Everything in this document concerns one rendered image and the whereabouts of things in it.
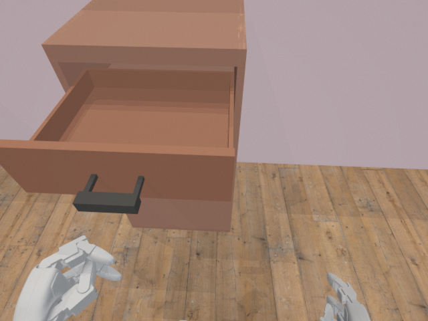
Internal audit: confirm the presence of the cabinet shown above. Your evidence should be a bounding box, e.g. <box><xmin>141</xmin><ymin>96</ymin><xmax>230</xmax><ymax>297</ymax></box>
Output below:
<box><xmin>42</xmin><ymin>0</ymin><xmax>247</xmax><ymax>232</ymax></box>

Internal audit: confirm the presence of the robot left hand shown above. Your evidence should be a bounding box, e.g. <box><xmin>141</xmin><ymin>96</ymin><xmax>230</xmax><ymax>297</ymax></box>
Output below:
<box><xmin>13</xmin><ymin>235</ymin><xmax>122</xmax><ymax>321</ymax></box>

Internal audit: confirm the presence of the robot right hand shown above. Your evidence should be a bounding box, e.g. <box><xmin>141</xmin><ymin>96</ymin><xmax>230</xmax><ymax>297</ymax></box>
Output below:
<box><xmin>320</xmin><ymin>273</ymin><xmax>370</xmax><ymax>321</ymax></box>

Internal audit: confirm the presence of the drawer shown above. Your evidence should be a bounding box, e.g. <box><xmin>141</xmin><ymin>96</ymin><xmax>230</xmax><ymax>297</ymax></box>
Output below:
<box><xmin>0</xmin><ymin>68</ymin><xmax>235</xmax><ymax>201</ymax></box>

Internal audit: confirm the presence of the handle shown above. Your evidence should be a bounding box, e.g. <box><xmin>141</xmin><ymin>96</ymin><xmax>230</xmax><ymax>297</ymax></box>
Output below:
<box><xmin>72</xmin><ymin>174</ymin><xmax>144</xmax><ymax>214</ymax></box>

